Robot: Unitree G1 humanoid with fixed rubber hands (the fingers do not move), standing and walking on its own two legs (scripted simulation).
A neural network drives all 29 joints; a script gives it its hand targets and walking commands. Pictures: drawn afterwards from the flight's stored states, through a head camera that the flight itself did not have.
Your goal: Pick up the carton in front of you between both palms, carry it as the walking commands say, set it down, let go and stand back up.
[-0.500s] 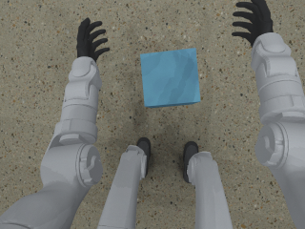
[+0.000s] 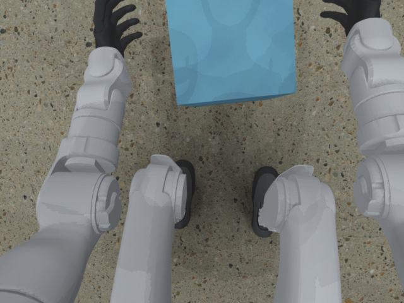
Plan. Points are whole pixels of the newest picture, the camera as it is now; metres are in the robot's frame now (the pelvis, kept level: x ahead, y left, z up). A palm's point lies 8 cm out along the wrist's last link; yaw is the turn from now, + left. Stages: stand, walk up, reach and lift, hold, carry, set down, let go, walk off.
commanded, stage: reach and lift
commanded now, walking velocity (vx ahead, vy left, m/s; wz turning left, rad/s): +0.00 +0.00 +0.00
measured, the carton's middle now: (229, 55) +0.52 +0.00 -0.31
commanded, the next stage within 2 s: none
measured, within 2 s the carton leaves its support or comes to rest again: leaves its support in 1.12 s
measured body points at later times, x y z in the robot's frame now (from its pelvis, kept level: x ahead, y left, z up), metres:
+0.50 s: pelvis -0.01 +0.00 -0.07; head +0.36 -0.02 +0.17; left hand +0.53 +0.19 -0.25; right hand +0.55 -0.17 -0.26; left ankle +0.11 +0.13 -0.40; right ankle +0.10 -0.12 -0.40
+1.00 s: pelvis -0.01 +0.00 -0.07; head +0.35 -0.02 +0.18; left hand +0.53 +0.16 -0.24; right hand +0.56 -0.15 -0.25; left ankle +0.11 +0.13 -0.40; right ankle +0.10 -0.12 -0.40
